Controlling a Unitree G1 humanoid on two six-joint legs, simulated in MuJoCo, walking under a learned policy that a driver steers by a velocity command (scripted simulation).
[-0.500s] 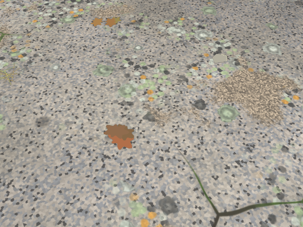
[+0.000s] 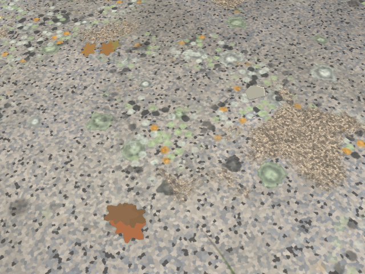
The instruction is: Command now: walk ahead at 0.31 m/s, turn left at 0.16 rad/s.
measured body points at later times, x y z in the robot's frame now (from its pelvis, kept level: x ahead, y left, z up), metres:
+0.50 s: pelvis +0.16 +0.03 -0.01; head +0.20 +0.04 +0.44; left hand +0.24 +0.33 -0.12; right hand +0.37 -0.22 -0.11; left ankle +0.22 +0.13 -0.74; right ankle +0.25 -0.12 -0.72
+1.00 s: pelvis +0.18 +0.03 -0.01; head +0.20 +0.05 +0.43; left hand +0.14 +0.34 -0.12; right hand +0.47 -0.11 -0.10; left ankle +0.12 +0.12 -0.75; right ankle +0.25 -0.11 -0.74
